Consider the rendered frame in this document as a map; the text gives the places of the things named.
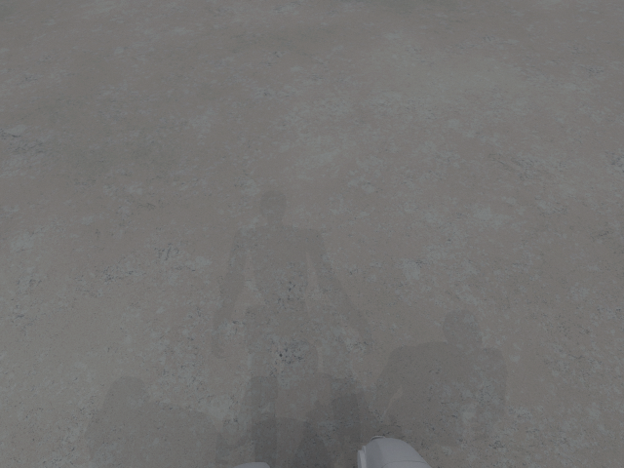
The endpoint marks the robot right thigh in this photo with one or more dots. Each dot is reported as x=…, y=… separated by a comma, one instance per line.
x=389, y=453

